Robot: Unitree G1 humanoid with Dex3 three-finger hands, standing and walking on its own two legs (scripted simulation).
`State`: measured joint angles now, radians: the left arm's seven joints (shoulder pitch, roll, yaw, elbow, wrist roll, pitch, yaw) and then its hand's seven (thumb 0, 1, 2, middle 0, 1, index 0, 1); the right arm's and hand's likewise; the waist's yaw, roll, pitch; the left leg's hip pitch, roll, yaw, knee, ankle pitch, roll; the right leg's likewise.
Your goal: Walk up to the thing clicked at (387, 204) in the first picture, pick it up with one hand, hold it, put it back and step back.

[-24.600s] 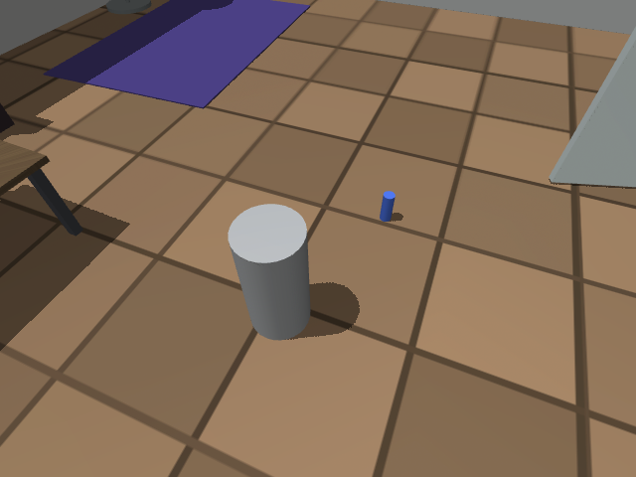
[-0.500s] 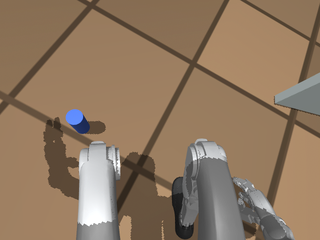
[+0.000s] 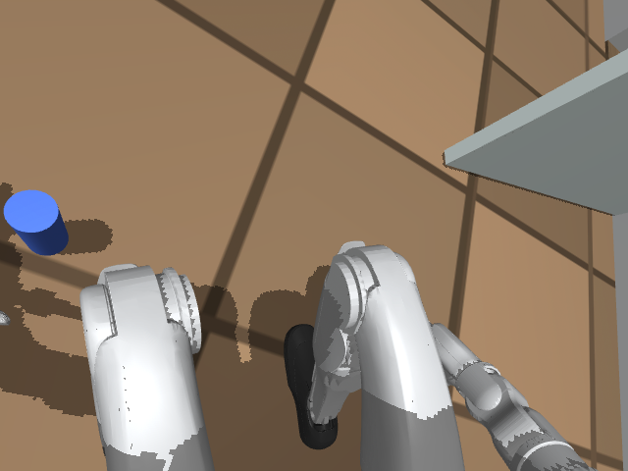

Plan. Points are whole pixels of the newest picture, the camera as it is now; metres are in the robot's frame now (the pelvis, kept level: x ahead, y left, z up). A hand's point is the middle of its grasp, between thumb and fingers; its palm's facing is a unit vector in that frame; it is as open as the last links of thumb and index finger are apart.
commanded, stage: close in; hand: left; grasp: from the side
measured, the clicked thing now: (40, 226) +0.40 +0.26 -0.22
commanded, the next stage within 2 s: rest palm in 0.52 s
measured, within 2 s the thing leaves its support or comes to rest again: leaves its support in 1.74 s
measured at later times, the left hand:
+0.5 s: hand (26, 241) +0.37 +0.27 -0.17, palm faces +0.14 -0.99 +0.00, open 17.5 cm
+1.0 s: hand (41, 225) +0.40 +0.26 -0.19, palm faces +0.25 -0.97 -0.03, open 12.4 cm
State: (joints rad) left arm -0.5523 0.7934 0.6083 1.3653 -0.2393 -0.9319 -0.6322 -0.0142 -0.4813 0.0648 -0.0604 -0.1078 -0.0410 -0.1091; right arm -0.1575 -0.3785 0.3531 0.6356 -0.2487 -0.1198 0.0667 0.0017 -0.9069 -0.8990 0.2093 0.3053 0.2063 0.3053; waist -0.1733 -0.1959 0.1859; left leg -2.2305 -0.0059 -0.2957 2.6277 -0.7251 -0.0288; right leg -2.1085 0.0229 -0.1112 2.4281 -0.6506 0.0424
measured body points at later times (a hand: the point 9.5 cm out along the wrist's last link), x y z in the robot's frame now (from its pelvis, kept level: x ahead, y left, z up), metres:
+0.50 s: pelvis -0.02 +0.01 -0.01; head +0.18 +0.19 +0.35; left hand +0.36 +0.32 -0.17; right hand +0.16 -0.24 -0.03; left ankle +0.08 +0.13 -0.25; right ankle +0.13 -0.14 -0.25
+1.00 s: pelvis -0.02 +0.01 -0.01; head +0.21 +0.19 +0.33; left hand +0.38 +0.31 -0.18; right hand +0.15 -0.24 -0.04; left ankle +0.08 +0.13 -0.25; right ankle +0.13 -0.14 -0.25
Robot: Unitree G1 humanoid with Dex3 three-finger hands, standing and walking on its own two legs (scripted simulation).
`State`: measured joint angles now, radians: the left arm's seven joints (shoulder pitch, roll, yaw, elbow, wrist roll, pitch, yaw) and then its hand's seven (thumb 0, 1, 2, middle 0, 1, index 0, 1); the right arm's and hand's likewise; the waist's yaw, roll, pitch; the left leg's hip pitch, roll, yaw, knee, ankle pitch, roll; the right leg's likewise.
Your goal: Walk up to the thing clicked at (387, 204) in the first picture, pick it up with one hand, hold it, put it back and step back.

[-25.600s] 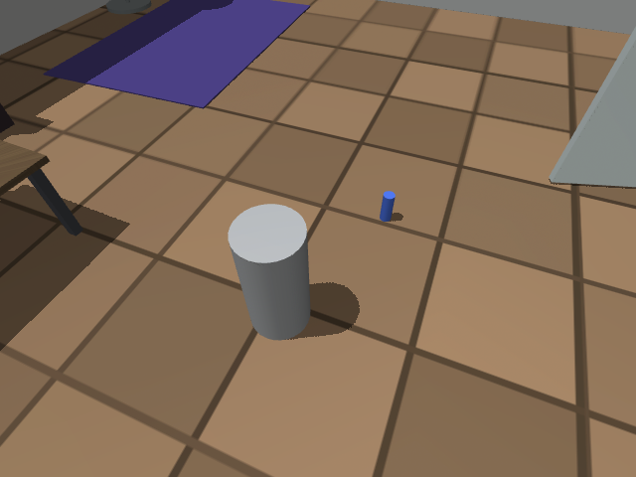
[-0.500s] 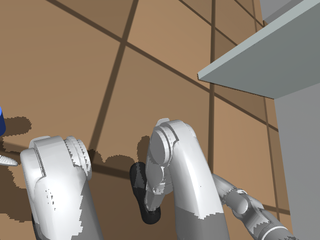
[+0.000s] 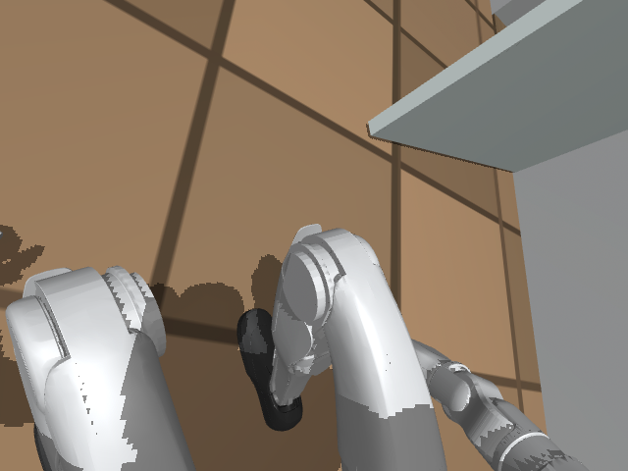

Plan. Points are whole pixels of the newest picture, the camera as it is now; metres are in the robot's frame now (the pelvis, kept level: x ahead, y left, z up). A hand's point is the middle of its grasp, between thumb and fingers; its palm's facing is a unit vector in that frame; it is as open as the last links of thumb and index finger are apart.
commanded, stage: close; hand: left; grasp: from the side
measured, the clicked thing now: out of the picture +0.40 +0.28 -0.21
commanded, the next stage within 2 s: settle in 0.38 s
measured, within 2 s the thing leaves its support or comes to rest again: leaves its support in 0.74 s
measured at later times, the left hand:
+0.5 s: hand out of the picture +0.41 +0.28 -0.17, palm faces +0.35 -0.94 -0.01, open 6.9 cm
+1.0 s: hand out of the picture +0.40 +0.30 -0.12, palm faces +0.37 -0.93 -0.03, open 6.8 cm
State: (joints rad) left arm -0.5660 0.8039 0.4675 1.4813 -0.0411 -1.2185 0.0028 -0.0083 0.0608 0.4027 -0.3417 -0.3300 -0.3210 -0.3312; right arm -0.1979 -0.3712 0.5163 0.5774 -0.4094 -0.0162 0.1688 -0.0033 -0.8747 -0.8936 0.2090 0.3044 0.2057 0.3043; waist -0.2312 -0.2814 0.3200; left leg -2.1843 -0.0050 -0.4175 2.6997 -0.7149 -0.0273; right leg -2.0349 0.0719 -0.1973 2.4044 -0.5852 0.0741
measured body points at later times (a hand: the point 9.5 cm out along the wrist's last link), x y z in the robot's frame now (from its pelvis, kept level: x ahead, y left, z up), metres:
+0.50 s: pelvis +0.00 +0.00 +0.00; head +0.21 +0.20 +0.34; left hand +0.38 +0.32 -0.17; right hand +0.17 -0.24 -0.02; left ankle +0.08 +0.12 -0.24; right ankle +0.16 -0.14 -0.24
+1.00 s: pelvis +0.00 +0.00 +0.01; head +0.20 +0.19 +0.36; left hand +0.38 +0.35 -0.12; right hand +0.19 -0.24 -0.02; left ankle +0.08 +0.12 -0.24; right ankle +0.16 -0.14 -0.24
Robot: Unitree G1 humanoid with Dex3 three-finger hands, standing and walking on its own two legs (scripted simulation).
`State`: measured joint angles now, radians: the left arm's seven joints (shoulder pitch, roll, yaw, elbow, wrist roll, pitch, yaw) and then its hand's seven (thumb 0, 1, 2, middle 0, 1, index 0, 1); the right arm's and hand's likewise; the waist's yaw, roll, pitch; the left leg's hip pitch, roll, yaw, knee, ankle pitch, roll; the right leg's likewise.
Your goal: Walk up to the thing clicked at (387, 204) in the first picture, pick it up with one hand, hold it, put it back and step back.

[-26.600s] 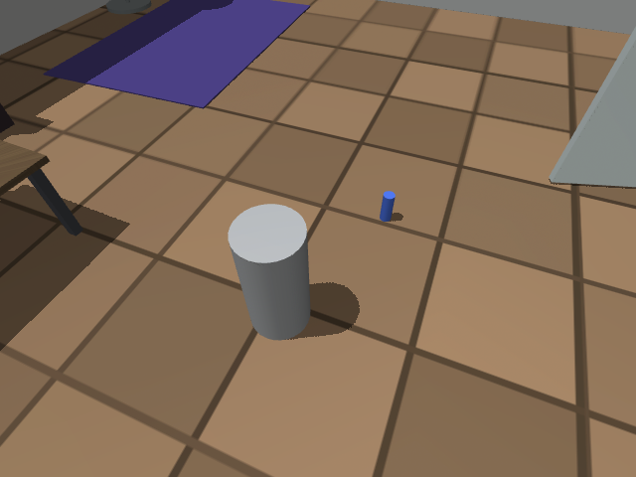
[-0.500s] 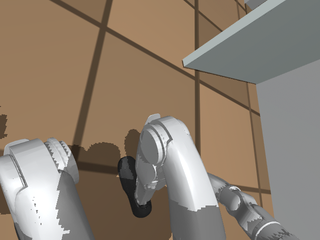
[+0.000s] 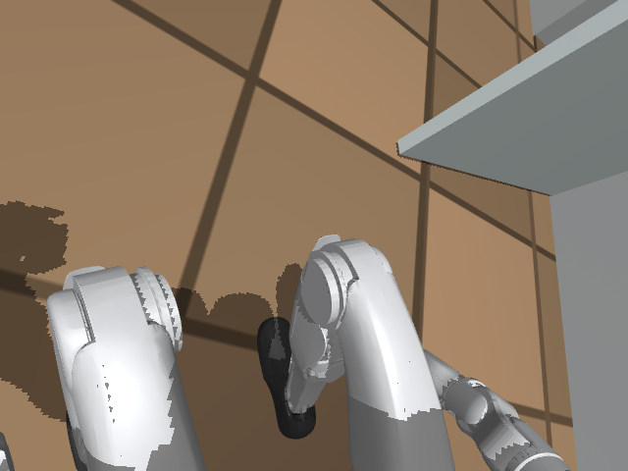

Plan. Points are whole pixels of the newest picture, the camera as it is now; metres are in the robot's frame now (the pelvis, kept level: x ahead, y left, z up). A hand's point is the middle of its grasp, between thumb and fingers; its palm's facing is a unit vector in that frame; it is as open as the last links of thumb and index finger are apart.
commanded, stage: settle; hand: left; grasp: from the side
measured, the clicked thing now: out of the picture +0.40 +0.31 -0.17
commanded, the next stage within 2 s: hold in 1.56 s
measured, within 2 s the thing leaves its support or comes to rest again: neither
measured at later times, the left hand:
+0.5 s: hand out of the picture +0.39 +0.30 -0.03, palm faces +0.30 -0.95 -0.09, open 6.8 cm
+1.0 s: hand out of the picture +0.39 +0.28 +0.03, palm faces +0.31 -0.95 -0.08, open 6.8 cm
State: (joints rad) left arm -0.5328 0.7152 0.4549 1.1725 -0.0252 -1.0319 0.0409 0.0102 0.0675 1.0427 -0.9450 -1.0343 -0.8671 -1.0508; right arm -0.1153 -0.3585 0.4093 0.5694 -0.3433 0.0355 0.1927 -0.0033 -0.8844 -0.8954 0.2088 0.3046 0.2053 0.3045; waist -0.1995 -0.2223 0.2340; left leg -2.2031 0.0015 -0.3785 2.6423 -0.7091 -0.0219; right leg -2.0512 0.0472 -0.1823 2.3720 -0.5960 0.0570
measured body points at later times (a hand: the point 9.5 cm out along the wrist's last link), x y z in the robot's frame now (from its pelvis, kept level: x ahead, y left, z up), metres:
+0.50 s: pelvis +0.02 -0.01 +0.03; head +0.20 +0.11 +0.42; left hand +0.37 +0.34 -0.03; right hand +0.22 -0.24 -0.06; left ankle +0.08 +0.12 -0.26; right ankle +0.15 -0.14 -0.26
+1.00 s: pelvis +0.03 -0.03 +0.07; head +0.22 +0.05 +0.47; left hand +0.37 +0.33 +0.03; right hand +0.24 -0.26 -0.05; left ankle +0.08 +0.12 -0.26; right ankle +0.15 -0.14 -0.26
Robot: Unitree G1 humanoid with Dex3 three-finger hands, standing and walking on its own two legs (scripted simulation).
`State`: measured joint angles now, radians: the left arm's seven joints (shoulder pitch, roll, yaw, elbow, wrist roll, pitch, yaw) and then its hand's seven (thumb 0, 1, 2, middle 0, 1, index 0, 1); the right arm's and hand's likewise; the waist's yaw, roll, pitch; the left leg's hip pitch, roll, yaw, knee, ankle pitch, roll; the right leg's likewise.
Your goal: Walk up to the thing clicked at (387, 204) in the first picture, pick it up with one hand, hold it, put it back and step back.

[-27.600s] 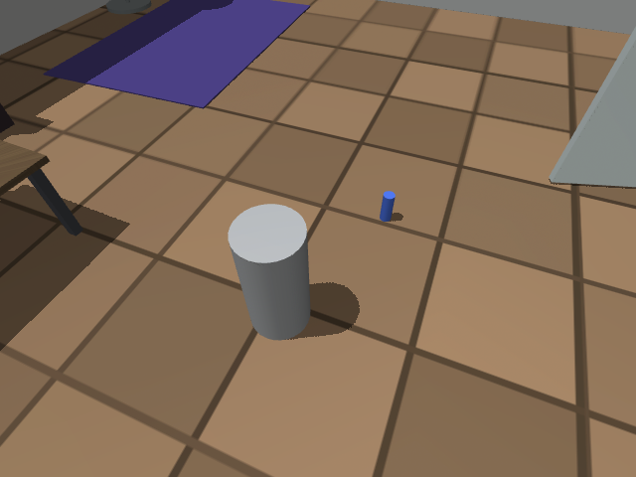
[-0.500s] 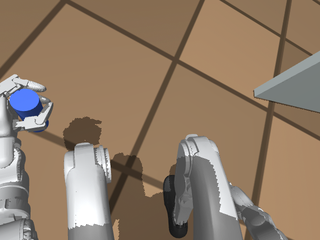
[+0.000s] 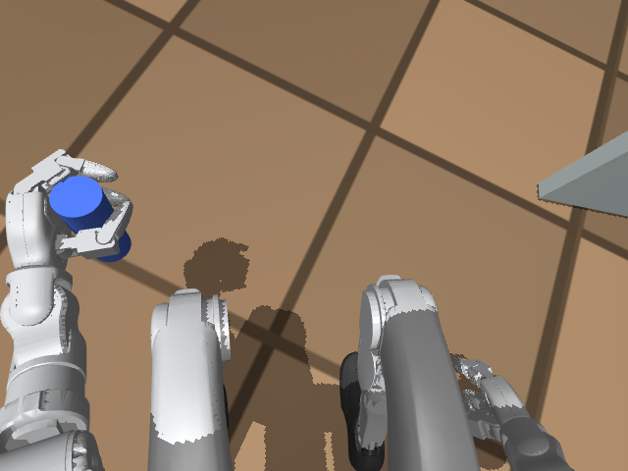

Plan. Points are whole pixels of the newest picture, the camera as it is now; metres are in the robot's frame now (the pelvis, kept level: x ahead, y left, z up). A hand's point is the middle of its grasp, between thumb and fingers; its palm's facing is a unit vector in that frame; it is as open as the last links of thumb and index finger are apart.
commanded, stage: settle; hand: left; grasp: from the side
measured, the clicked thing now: (96, 224) +0.41 +0.26 -0.07
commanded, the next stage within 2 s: hold in 0.56 s
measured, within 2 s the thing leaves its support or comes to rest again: neither
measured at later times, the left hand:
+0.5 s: hand (84, 202) +0.41 +0.25 -0.01, palm faces +0.16 -0.98 -0.08, open 6.8 cm
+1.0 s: hand (79, 201) +0.40 +0.24 +0.03, palm faces +0.13 -0.99 -0.07, open 6.8 cm
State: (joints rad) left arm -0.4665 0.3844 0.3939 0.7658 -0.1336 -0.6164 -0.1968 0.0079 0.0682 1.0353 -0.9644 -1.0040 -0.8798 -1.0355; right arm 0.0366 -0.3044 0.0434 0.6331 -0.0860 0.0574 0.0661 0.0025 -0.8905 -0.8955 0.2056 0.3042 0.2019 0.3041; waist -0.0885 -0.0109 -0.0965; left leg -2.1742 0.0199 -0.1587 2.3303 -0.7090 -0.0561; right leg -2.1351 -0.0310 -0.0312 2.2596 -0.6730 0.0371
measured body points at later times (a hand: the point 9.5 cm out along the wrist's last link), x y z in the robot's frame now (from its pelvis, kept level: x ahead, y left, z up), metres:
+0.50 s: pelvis +0.00 +0.00 +0.02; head +0.19 +0.05 +0.42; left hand +0.40 +0.30 +0.00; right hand +0.16 -0.26 -0.10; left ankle +0.08 +0.14 -0.32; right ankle +0.10 -0.13 -0.32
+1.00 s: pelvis +0.00 +0.00 +0.05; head +0.19 +0.04 +0.45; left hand +0.39 +0.29 +0.03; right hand +0.16 -0.26 -0.08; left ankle +0.08 +0.14 -0.32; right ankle +0.10 -0.13 -0.32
